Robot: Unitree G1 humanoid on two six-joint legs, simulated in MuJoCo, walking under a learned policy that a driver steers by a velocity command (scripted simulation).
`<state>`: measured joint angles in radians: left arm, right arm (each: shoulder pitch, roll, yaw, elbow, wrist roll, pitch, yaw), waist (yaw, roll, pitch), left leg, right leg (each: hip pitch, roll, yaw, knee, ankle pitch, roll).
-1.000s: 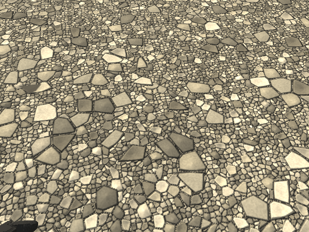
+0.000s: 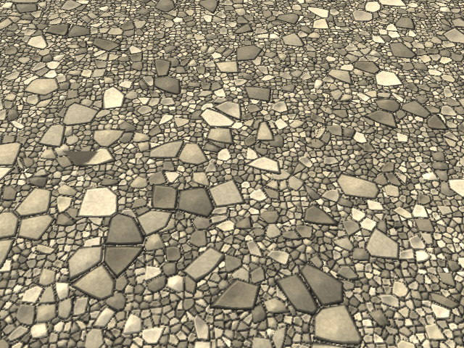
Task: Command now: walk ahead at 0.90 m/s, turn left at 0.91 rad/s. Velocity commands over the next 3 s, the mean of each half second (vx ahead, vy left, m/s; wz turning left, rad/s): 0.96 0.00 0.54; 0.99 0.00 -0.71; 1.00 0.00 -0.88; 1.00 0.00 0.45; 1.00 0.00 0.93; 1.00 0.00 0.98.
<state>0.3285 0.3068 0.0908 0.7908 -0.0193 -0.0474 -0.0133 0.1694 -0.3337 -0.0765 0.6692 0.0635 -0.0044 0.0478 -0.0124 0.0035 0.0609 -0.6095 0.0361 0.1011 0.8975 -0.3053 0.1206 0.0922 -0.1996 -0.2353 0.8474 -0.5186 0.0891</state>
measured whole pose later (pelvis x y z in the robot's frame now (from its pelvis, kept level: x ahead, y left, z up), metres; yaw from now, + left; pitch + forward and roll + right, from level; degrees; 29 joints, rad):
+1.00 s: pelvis +0.90 +0.18 +0.04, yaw -9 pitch +1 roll +3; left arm 0.38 0.30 0.05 0.75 -0.05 -0.04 0.01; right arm 0.10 -0.27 -0.04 0.62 0.00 -0.12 0.00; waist 0.04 -0.04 0.04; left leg -0.38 -0.02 -0.02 0.57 -0.21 -0.04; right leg -0.34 0.03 0.11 1.32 -0.39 -0.06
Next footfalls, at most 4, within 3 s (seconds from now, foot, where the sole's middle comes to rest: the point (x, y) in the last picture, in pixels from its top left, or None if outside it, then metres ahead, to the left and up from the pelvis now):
0.46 right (216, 279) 0.64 0.04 -0.72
0.88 left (136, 175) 1.02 0.32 -0.72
1.34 right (239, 110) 1.35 -0.04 -0.72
1.82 left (258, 36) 1.85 -0.14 -0.72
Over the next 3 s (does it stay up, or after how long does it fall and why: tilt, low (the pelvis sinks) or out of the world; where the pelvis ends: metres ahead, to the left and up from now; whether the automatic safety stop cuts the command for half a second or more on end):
stays up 2.59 -0.16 0.05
